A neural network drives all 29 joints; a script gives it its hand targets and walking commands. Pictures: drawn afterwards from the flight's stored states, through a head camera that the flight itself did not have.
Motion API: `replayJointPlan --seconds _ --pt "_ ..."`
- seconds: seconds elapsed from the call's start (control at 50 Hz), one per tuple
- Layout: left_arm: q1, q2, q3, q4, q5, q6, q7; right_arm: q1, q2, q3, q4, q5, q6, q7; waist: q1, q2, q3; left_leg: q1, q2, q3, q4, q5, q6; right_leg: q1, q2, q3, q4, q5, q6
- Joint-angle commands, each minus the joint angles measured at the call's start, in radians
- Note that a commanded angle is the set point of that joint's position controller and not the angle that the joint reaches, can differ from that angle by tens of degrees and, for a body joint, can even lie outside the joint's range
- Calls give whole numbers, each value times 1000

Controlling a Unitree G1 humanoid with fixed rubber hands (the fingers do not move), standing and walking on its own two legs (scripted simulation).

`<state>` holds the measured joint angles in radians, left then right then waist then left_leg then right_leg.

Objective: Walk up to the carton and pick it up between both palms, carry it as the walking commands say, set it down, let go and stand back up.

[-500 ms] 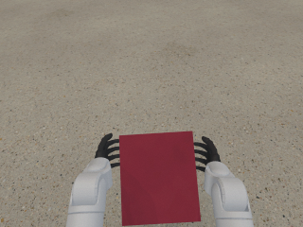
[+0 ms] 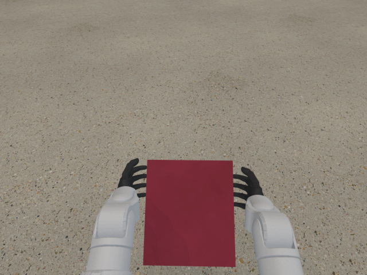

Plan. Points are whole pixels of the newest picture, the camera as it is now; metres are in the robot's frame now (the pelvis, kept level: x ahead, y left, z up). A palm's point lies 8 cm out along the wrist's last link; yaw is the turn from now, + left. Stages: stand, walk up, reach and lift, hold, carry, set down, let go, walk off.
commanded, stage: carry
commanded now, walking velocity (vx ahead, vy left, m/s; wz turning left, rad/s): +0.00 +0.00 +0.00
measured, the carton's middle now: (189, 202) +0.35 -0.01 -0.08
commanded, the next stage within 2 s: none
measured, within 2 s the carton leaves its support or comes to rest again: neither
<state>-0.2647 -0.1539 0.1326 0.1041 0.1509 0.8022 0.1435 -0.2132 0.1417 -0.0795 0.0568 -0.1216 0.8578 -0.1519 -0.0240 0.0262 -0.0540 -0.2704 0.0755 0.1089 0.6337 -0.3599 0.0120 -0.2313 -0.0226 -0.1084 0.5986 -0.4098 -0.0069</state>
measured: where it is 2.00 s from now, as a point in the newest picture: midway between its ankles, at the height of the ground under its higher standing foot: outside the picture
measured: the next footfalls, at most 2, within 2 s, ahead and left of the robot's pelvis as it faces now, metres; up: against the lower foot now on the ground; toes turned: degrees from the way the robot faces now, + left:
left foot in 0.62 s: +0.15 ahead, +0.10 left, +0.00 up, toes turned +9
right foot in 0.78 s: +0.13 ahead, -0.10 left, +0.01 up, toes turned -6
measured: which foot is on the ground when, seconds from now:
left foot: down 0.00-0.48, up 0.50-0.60, down 0.62-1.00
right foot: down 0.00-0.62, up 0.64-0.76, down 0.78-1.00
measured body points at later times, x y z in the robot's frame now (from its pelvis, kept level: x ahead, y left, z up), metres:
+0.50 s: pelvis +0.09 +0.01 +0.02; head +0.10 +0.01 +0.47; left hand +0.39 +0.14 +0.06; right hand +0.38 -0.14 +0.05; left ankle -0.03 +0.11 -0.68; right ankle -0.05 -0.11 -0.70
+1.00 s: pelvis +0.18 +0.01 +0.01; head +0.21 +0.01 +0.46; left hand +0.50 +0.15 +0.05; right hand +0.48 -0.12 +0.04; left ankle +0.12 +0.09 -0.71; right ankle +0.10 -0.10 -0.71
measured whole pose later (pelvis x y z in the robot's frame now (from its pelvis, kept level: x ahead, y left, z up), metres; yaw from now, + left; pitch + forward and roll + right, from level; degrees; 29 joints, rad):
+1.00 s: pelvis +0.18 +0.01 +0.01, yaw +0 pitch +4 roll +0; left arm -0.20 -0.14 0.10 -0.02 0.13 0.77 0.12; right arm -0.16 0.13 -0.03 -0.04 -0.13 0.84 -0.14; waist -0.02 0.01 -0.04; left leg -0.27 0.02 0.17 0.63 -0.35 0.04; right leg -0.23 -0.04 -0.10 0.60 -0.36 -0.01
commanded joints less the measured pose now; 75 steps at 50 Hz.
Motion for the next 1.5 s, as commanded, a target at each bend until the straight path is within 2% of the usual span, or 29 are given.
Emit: replayJointPlan --seconds 0.0,0.08,0.14,0.24,0.36,0.4,0.42,0.44,0.46,0.5,0.54,0.58,0.62,0.64,0.7,0.78,0.8,0.88,0.9,0.96,1.0,1.02,1.08,1.12,1.18,1.22,1.3,1.36,1.48 --pt "-367 -874 -557 -261 -283 -23 -195 -463 836 455 -224 234 -81 189 13 27 -423 257 148 -104 2 1042 41 86 -92 47 68 605 -6" --pt "-258 -741 -490 -78 -220 -42 -194 -431 677 372 -141 165 -126 173 13 46 -450 139 86 -27 69 852 26 155 -110 44 53 833 -9" --pt "-359 -870 -628 -415 -341 -51 -177 -448 823 466 -370 289 -126 178 3 72 -448 174 65 -34 52 879 38 140 -77 9 52 795 -25" --pt "-303 -819 -563 -277 -274 -37 -182 -456 769 468 -254 233 -96 179 16 -56 -403 112 62 -25 -23 602 43 146 -120 82 -6 855 -38" --pt "-184 -828 -578 -292 -295 15 -175 -410 770 503 -322 260 -52 163 16 22 -424 351 79 -8 100 1208 61 -17 -17 -41 -46 548 -18" --pt "-131 -770 -492 -112 -242 17 -183 -433 676 448 -230 212 -56 159 25 -136 -415 10 10 51 184 755 35 267 -77 28 -39 1028 -48" --pt "-196 -827 -578 -351 -309 19 -166 -373 778 547 -363 277 -37 160 36 -250 -348 -242 -45 98 223 176 5 442 -171 152 -18 1388 -90" --pt "-176 -761 -501 -182 -245 16 -172 -496 687 486 -329 246 -63 157 53 -337 -280 -533 -98 113 214 -264 1 643 -227 215 16 1752 -129" --pt "-276 -877 -634 -474 -347 18 -161 -506 813 606 -561 353 -57 158 60 -249 -266 -601 -95 89 130 -301 9 722 -243 219 25 1740 -144" --pt "-251 -765 -525 -262 -257 21 -162 -408 717 433 -243 243 -57 168 43 -93 -248 -401 -82 56 -49 -122 34 503 -195 155 38 1502 -122" --pt "-157 -690 -447 -65 -192 -10 -165 -407 634 373 -133 172 -94 161 -4 -72 -375 169 14 4 -113 504 68 99 -123 50 128 1020 -21" --pt "-217 -859 -669 -408 -331 -11 -171 -332 815 549 -408 286 -78 176 -2 252 -523 565 274 -312 -98 1549 211 -220 24 9 409 -146 44" --pt "-284 -831 -579 -205 -248 -26 -195 -345 779 436 -178 182 -100 200 8 195 -405 409 264 -253 -92 1432 198 -191 10 72 244 -251 12" --pt "-392 -896 -677 -447 -352 -30 -189 -346 844 488 -325 253 -102 193 -5 243 -363 515 231 -243 -82 1385 181 -338 7 52 145 -274 3" --pt "-292 -857 -585 -249 -276 -41 -202 -483 777 466 -313 216 -128 189 22 234 -437 406 185 -112 -2 1269 83 -59 -30 31 -116 91 14" --pt "-233 -923 -590 -263 -287 -49 -218 -554 860 610 -446 291 -126 205 18 -188 -531 34 40 -11 110 557 37 374 -177 128 22 1243 -77" --pt "-156 -873 -545 -216 -223 -49 -215 -541 798 581 -423 261 -121 212 21 -237 -489 35 5 0 -21 272 20 311 -220 148 21 1324 -93" --pt "-181 -839 -546 -324 -273 -35 -205 -510 811 608 -462 291 -99 184 32 -291 -448 -105 -17 48 61 199 33 484 -207 148 18 1494 -69" --pt "-166 -742 -446 -128 -185 -42 -208 -446 749 500 -190 211 -89 199 22 -314 -406 -82 -14 24 -7 119 36 388 -209 158 23 1437 -74" --pt "-218 -866 -559 -123 -236 -41 -229 -489 806 546 -275 237 -114 210 7 -87 -412 194 47 11 -61 753 54 156 -118 63 130 1055 -32" --pt "-201 -818 -592 -119 -226 -38 -241 -285 803 477 -82 171 -97 232 4 248 -425 465 171 -131 -10 1479 106 -177 -38 6 224 235 -13" --pt "-342 -840 -638 -223 -255 -54 -239 -352 832 480 -111 195 -113 237 7 288 -336 448 198 -159 -62 1502 108 -251 -15 -6 124 -157 -3" --pt "-330 -919 -629 -137 -257 -41 -247 -438 843 470 -141 196 -119 244 2 218 -266 387 186 -114 -74 1310 105 -256 -15 -9 41 -90 -8" --pt "-402 -942 -648 -193 -282 -56 -248 -468 855 473 -156 201 -124 244 24 197 -339 259 132 -52 -12 1161 24 19 -45 16 -132 292 -35" --pt "-218 -929 -595 -47 -221 -44 -259 -507 836 542 -200 218 -119 257 16 -71 -420 46 68 -17 76 495 -19 284 -191 100 -23 1092 -91" --pt "-264 -955 -567 -18 -209 -35 -257 -582 859 547 -198 242 -116 261 3 -123 -354 13 26 -16 -126 74 -3 250 -238 128 -43 1136 -107" --pt "-342 -947 -530 -28 -201 -78 -274 -696 882 576 -207 231 -137 272 16 -130 -363 132 116 -87 -58 670 -7 168 -165 77 17 775 -31" --pt "-302 -955 -599 -87 -240 -77 -262 -556 879 560 -194 250 -135 271 7 120 -462 389 151 -48 45 1367 12 -11 -77 -19 112 538 -19" --pt "-410 -959 -648 -148 -257 -79 -297 -641 914 549 -210 223 -157 281 42 -76 -464 67 10 11 43 506 5 285 -165 99 6 1118 -114"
